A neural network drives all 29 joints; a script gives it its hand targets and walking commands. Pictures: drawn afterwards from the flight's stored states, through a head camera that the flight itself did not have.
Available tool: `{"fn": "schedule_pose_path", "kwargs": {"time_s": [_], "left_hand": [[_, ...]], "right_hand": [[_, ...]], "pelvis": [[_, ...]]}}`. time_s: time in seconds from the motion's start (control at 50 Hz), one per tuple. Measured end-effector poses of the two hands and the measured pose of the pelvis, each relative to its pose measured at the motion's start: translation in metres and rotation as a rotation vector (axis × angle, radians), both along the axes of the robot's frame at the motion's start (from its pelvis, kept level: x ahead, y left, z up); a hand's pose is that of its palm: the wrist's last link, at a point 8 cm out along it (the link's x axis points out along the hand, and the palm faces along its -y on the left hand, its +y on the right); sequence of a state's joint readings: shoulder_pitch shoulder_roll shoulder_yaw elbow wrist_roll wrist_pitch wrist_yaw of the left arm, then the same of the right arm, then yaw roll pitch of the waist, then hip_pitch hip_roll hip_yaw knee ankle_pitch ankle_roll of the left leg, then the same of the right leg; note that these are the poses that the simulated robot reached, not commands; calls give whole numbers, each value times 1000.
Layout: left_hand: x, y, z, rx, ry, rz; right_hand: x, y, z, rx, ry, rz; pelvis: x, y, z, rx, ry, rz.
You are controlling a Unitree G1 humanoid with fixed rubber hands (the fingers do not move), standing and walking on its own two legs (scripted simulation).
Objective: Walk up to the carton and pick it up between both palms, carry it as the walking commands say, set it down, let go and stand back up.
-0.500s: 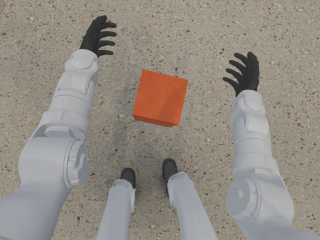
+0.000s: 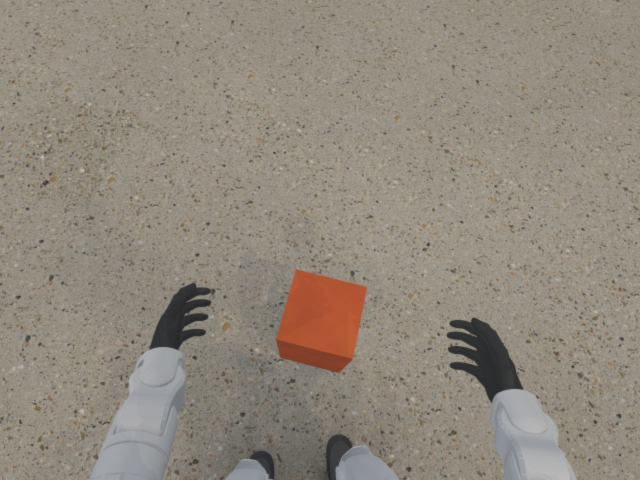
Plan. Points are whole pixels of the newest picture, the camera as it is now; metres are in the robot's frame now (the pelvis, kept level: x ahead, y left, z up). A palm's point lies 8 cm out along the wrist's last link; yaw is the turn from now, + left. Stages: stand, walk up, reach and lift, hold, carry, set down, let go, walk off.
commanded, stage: let go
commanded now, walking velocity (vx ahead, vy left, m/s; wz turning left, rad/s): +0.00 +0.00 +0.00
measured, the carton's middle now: (319, 325) +0.43 -0.05 -0.60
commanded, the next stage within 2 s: stand in 0.84 s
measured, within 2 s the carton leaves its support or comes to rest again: neither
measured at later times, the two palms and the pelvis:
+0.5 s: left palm (79, 419) +0.22 +0.24 -0.04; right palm (505, 414) +0.21 -0.22 -0.03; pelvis +0.05 +0.01 +0.03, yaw -1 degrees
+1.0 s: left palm out of the picture +0.15 +0.28 -0.05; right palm (547, 438) +0.18 -0.27 -0.05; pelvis +0.03 +0.01 +0.02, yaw -1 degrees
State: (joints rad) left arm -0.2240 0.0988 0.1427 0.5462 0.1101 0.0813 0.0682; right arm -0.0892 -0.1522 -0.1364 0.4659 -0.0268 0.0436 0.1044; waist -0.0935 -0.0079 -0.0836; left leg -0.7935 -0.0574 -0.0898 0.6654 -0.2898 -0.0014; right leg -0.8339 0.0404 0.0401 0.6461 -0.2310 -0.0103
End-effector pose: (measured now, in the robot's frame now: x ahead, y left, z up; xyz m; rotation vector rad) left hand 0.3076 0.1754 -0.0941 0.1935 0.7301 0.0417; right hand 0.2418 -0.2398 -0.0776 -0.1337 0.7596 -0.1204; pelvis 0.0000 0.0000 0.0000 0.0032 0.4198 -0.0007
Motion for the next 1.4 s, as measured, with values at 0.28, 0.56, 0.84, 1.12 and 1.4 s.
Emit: {"fn": "schedule_pose_path", "kwargs": {"time_s": [0.28,0.56,0.84,1.12,1.4], "left_hand": [[-67,45,40,-4,42,24],[-91,73,55,6,51,40],[-127,71,51,34,60,48],[-164,119,42,222,222,111],[-149,107,38,211,237,115]], "right_hand": [[-46,11,38,7,16,-10],[-36,24,44,-5,16,29],[-52,-1,42,-103,89,10],[-72,-37,13,-171,138,19],[-76,-54,7,-188,199,8]], "pelvis": [[37,2,26,-13,-321,-19],[48,15,29,-20,-430,-13],[33,11,25,-16,-489,-25],[31,2,25,-10,-425,-15],[42,-7,27,-4,-433,-9]]}}
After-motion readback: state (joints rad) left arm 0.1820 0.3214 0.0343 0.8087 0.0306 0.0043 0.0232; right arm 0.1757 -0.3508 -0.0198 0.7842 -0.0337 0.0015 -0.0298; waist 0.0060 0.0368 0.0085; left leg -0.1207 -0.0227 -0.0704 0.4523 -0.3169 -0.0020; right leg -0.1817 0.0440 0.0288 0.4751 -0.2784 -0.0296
